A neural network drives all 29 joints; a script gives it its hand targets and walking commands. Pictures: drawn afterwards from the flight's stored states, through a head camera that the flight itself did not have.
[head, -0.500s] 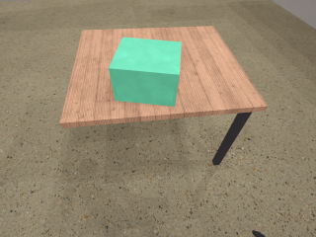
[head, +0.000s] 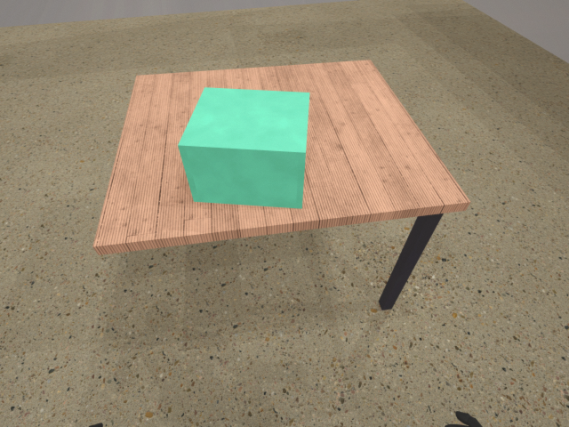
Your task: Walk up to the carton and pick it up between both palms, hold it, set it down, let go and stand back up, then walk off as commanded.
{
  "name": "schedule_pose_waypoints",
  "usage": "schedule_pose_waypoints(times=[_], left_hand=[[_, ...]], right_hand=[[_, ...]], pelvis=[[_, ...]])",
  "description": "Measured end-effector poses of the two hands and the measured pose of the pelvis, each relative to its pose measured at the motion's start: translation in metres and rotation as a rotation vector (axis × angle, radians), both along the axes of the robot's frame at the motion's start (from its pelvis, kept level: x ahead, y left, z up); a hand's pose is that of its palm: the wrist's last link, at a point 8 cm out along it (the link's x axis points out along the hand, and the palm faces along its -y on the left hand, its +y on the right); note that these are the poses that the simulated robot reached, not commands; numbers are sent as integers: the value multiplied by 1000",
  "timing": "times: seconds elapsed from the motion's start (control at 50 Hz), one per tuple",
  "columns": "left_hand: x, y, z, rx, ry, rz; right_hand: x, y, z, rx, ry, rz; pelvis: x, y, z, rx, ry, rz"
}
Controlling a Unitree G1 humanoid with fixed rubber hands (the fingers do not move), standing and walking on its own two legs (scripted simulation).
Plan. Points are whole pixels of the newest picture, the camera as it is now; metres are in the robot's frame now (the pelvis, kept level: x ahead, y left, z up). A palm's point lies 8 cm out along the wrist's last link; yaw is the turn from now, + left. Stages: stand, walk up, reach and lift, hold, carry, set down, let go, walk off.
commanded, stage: stand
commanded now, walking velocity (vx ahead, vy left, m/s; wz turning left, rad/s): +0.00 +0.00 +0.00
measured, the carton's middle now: (252, 146) +0.74 +0.08 -0.05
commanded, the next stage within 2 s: none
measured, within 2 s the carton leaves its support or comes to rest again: neither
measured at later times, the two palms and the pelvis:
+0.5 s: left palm out of the picture +0.07 +0.30 -0.12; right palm out of the picture +0.07 -0.29 -0.12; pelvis +0.00 +0.01 +0.00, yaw -1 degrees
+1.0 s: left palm out of the picture +0.08 +0.31 -0.12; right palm out of the picture +0.08 -0.28 -0.12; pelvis +0.00 +0.01 +0.00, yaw -2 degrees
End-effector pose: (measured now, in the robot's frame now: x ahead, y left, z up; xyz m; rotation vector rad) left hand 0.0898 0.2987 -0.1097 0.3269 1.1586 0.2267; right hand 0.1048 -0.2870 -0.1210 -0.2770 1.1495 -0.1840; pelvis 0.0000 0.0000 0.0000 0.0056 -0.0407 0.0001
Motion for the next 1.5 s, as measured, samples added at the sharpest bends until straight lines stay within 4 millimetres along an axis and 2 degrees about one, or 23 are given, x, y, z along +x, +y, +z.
schedule_pose_waypoints(times=[0.22, 0.5, 0.72, 0.96, 1.32, 1.5], left_hand=[[-3, -1, -2, -5, 15, 4], [-17, -1, -8, -26, 60, 6], [-17, 3, -9, -25, 62, -9], [-11, 10, -7, -13, 59, -18], [-10, 12, -9, -18, 60, -31], [-15, 12, -10, -19, 78, -35]], right_hand=[[-24, 1, -2, -10, 43, -34], [-38, 0, -1, -22, 73, -43], [-34, 8, -1, -10, 62, -35], [-29, 5, 3, -25, 47, -49], [-40, 5, 2, -32, 75, -70], [-45, 7, 1, -28, 82, -69]], pelvis=[[0, 2, 1, 1, -4, -6], [-4, 6, 1, -2, 2, -14], [-6, 9, 1, -3, 1, -29], [-3, 12, 2, -3, 1, -32], [-1, 17, 1, -2, -1, -40], [-2, 18, 1, -3, -3, -38]])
